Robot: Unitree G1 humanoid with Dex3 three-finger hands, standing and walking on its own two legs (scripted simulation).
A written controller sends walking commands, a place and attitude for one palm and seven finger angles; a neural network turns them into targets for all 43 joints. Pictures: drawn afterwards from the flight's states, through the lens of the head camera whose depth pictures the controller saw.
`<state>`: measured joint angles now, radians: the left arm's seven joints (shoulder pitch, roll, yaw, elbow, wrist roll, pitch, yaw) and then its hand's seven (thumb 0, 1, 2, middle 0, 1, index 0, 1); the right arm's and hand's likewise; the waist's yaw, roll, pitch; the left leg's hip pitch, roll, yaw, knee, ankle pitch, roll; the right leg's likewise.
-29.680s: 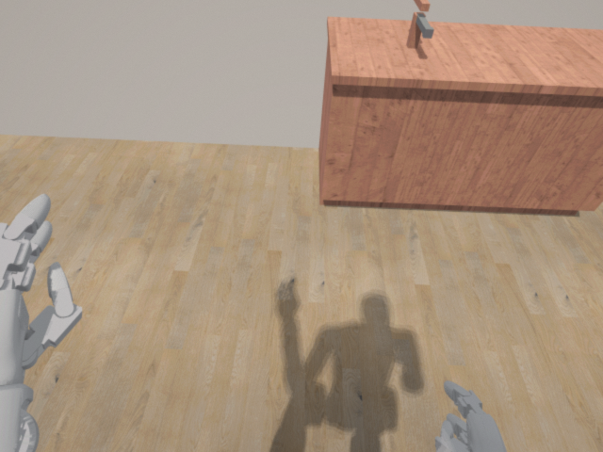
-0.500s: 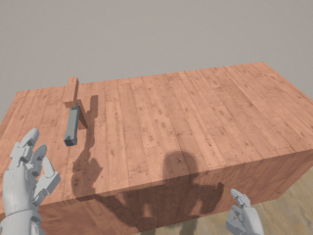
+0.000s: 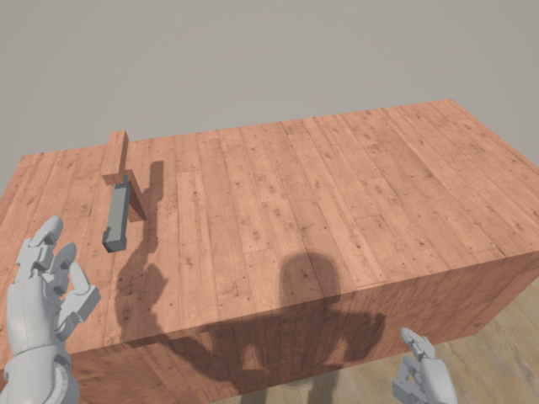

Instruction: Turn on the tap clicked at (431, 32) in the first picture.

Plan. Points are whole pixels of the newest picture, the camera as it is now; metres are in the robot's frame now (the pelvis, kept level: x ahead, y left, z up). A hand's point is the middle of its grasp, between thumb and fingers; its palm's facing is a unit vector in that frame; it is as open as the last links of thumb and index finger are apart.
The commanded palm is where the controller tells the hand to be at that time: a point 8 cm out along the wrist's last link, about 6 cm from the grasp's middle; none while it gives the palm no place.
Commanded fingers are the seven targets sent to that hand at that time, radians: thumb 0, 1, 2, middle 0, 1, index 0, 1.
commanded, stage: reach beside the lever's end, fingers flat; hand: left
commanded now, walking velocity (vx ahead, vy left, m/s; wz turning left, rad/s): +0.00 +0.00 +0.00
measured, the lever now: (114, 240) +0.33 +0.30 +0.05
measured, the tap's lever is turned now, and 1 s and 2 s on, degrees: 0 0 0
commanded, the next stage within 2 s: push the lever round in 1.82 s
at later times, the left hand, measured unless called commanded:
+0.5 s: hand (96, 278) +0.24 +0.27 +0.10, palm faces +0.54 -0.84 -0.10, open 7.5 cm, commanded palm +0.19 +0.31 +0.10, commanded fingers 0.00 0.90 0.90 -0.18 -0.24 -0.18 -0.24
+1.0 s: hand (90, 267) +0.26 +0.30 +0.08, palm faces +0.55 -0.83 -0.09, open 7.7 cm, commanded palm +0.22 +0.34 +0.07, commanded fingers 0.00 0.90 0.90 -0.16 -0.17 -0.16 -0.17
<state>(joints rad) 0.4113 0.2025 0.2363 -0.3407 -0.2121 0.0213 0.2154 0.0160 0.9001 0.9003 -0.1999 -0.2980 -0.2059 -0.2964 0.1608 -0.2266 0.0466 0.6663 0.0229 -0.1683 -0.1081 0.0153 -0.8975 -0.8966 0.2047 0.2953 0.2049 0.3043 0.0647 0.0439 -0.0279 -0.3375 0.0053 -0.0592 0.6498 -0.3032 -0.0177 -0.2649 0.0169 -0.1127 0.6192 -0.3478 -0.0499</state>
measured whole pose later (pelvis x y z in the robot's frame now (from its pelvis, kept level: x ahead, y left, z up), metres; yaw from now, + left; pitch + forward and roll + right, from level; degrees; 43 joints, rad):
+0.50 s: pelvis +0.00 +0.00 +0.00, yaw +0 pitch +1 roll -1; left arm 0.28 0.21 0.27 -0.14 -0.19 -0.06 0.23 0.02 0.90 0.90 -0.19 -0.26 -0.19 -0.26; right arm 0.15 -0.23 0.04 0.68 0.02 -0.14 -0.10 0.01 -0.90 -0.90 0.20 0.30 0.20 0.30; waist 0.05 0.04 -0.03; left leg -0.38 0.00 -0.05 0.67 -0.31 -0.01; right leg -0.31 0.01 -0.11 0.64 -0.35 -0.04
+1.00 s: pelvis -0.01 +0.01 -0.01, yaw -1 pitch +4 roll -1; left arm 0.11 0.25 0.36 0.14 -0.20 -0.18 0.16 0.02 0.90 0.90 -0.17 -0.20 -0.17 -0.20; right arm 0.17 -0.23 0.02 0.70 0.02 -0.13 -0.09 0.01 -0.90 -0.90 0.21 0.30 0.21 0.30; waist 0.03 0.03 -0.04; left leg -0.47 0.00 -0.05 0.72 -0.32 0.00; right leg -0.39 0.01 -0.10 0.68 -0.35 -0.04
